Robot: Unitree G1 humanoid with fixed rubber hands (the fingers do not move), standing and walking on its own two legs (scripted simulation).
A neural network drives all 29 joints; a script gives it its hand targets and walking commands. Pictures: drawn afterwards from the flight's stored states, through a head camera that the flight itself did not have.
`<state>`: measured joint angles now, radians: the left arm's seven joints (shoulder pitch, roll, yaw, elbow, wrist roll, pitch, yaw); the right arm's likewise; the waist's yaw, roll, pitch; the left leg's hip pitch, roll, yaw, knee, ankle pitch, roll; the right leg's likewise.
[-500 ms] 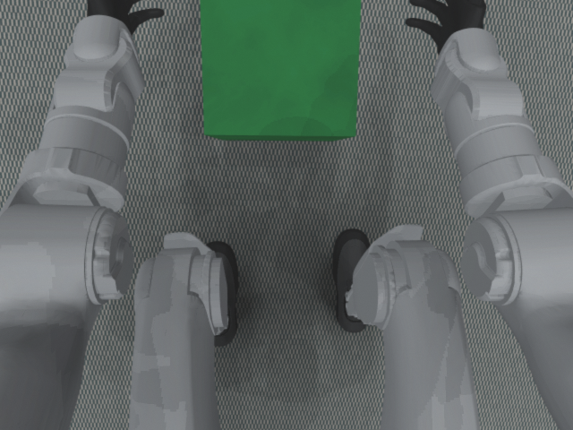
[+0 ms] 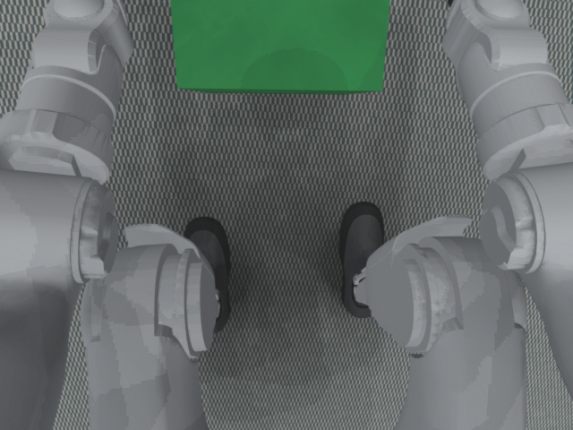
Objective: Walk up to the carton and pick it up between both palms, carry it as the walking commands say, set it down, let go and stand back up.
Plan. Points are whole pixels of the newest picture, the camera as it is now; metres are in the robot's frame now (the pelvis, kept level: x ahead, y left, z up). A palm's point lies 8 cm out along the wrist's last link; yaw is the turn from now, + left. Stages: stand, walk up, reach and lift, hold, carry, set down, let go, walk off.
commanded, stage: reach and lift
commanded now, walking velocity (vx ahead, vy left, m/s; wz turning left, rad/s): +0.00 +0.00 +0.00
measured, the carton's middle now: out of the picture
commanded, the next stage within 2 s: none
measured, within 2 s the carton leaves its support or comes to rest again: leaves its support in 1.38 s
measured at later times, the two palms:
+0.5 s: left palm out of the picture +0.55 +0.16 -0.19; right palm out of the picture +0.54 -0.16 -0.19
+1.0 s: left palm out of the picture +0.55 +0.15 -0.19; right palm out of the picture +0.55 -0.15 -0.19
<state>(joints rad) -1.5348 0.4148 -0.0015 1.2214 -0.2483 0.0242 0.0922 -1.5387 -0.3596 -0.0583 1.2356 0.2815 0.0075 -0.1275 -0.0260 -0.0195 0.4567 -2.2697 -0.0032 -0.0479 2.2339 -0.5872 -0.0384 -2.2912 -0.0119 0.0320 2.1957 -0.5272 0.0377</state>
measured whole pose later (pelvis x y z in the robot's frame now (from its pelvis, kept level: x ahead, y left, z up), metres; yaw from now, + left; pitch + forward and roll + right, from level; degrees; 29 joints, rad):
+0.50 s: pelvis +0.00 +0.00 +0.00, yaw +0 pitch +36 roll -1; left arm -1.58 0.37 0.00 1.24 -0.23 0.02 0.09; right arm -1.57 -0.32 -0.07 1.27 0.26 0.00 -0.13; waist -0.02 -0.02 0.46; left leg -2.27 0.00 -0.05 2.23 -0.58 -0.04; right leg -2.29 -0.01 0.03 2.19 -0.52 0.04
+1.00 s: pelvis +0.00 +0.00 -0.01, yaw +0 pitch +33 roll -1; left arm -1.58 0.33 0.12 1.18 -0.09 0.12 0.04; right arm -1.60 -0.30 -0.20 1.23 0.10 0.10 -0.08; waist -0.02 -0.02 0.49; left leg -2.25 -0.01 -0.04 2.27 -0.59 -0.02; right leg -2.27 -0.01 0.05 2.23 -0.53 0.05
